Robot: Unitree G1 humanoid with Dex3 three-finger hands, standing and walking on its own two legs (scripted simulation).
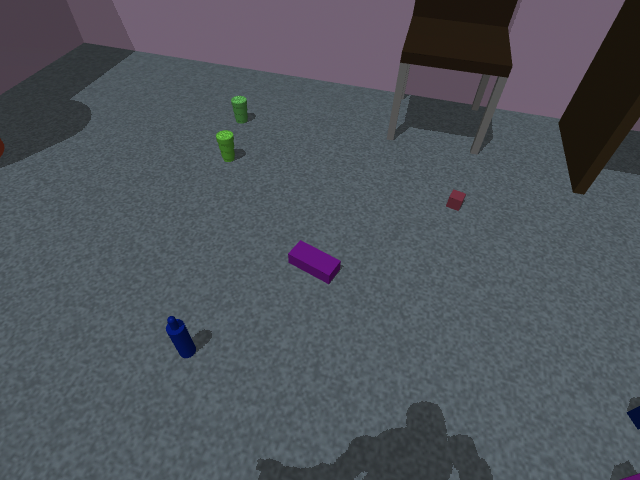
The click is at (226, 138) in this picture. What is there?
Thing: tapered cup
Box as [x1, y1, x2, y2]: [216, 130, 234, 161]
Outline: 223,130 216,134 216,139 221,150 223,159 225,161 231,161 234,158 232,140 233,136 230,131
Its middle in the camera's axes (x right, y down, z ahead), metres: -0.46 -0.47 +1.95
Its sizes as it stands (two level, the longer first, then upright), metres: 0.083 0.083 0.140
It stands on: the floor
